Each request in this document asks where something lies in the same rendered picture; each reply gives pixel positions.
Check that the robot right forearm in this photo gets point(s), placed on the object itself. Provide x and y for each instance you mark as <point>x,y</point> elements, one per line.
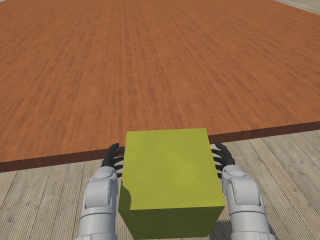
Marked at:
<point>245,205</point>

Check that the carton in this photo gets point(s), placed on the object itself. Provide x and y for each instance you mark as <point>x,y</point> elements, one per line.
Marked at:
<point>169,186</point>

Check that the robot right hand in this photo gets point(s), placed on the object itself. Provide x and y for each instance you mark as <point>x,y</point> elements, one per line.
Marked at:
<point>225,160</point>

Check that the robot left hand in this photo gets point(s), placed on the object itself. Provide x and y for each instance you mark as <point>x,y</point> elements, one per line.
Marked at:
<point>109,159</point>

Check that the robot left forearm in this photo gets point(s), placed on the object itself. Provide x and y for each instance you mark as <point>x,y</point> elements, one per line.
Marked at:
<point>99,203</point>

